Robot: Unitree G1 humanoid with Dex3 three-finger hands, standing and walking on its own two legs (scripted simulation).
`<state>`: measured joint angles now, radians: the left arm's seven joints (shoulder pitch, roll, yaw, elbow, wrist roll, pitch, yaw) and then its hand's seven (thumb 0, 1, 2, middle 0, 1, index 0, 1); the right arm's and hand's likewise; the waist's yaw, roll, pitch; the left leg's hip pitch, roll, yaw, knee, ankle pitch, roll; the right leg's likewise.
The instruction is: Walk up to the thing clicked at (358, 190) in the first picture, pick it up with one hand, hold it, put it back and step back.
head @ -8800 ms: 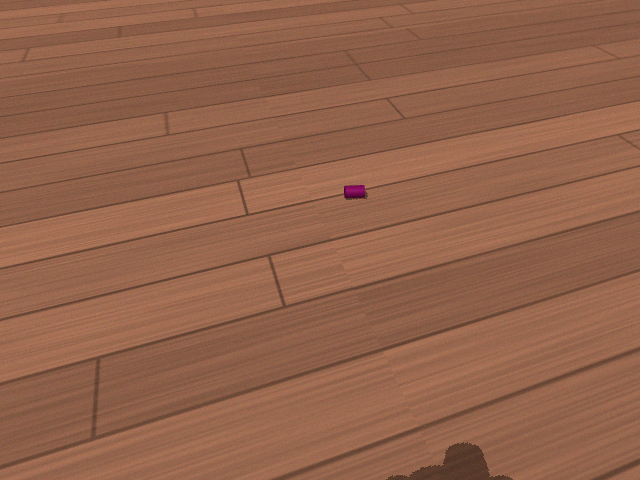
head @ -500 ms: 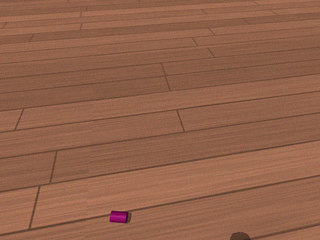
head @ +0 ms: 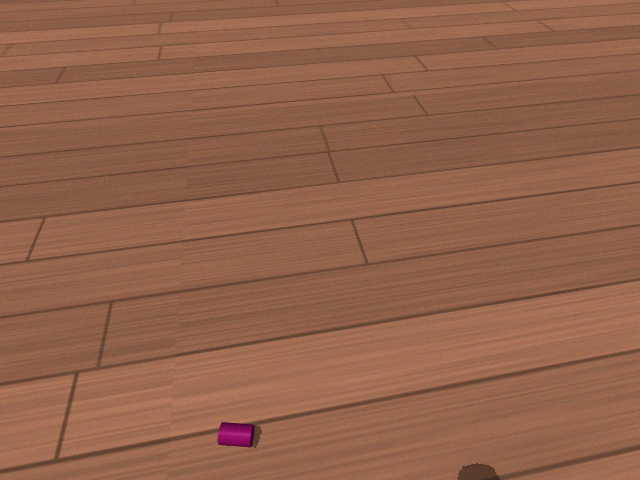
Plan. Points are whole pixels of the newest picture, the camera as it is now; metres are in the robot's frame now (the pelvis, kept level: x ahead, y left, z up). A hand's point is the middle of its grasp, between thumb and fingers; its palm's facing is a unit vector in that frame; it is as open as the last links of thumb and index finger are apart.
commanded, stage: rise first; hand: left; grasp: from above
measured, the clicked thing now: (236, 434) +0.42 +0.26 -0.75
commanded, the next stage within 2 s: none
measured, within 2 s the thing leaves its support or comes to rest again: neither
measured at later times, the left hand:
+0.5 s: hand out of the picture +0.13 +0.25 -0.20, palm faces -0.08 -0.92 -0.38, open 12.4 cm
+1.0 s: hand out of the picture +0.13 +0.28 -0.29, palm faces -0.28 -0.81 -0.52, open 13.6 cm
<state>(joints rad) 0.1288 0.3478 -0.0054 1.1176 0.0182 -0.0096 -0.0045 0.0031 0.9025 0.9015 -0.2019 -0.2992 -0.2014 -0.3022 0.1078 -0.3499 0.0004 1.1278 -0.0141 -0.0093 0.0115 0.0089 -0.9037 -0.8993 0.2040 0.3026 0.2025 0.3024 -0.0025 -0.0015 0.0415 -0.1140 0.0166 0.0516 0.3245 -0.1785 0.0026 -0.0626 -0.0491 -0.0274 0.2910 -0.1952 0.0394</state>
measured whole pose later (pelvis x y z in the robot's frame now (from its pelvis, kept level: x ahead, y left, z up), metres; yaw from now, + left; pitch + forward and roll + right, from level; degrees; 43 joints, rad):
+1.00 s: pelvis -0.04 -0.01 -0.15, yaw +0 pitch +24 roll -2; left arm 0.11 0.41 0.17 0.62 0.37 0.05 -0.05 0.00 -0.44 0.90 -0.21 -0.92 -0.19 -0.94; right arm 0.15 -0.26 -0.03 0.55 -0.01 -0.19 -0.01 0.01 -0.88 -0.90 0.20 0.30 0.20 0.30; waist -0.02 0.00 -0.15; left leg -1.21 0.05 -0.02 1.37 -0.57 -0.01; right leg -1.14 -0.04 -0.05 1.34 -0.61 0.02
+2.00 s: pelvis -0.11 +0.00 -0.43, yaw -7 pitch +32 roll -9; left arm -0.78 0.85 0.21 1.26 1.22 -0.44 0.22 0.00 -0.37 0.90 -0.21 -0.83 -0.20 -0.84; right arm 0.10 -0.28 0.01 0.75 -0.14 0.02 0.12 0.01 -0.89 -0.90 0.20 0.30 0.20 0.30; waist -0.13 -0.03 -0.05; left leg -2.27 0.06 -0.14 2.34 -0.63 0.01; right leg -2.14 -0.01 -0.08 2.27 -0.69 0.04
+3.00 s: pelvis -0.10 +0.00 -0.47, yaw -10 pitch +31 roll -10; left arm -0.87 0.96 0.23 1.38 1.34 -0.46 0.33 0.00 -0.34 0.85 -0.24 -0.85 -0.24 -0.85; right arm 0.06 -0.27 0.08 0.76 -0.21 0.05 0.13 0.00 -0.91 -0.90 0.20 0.30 0.20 0.30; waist -0.18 -0.06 0.01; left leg -2.36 0.06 -0.20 2.48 -0.68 0.00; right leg -2.22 0.02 -0.11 2.40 -0.72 0.04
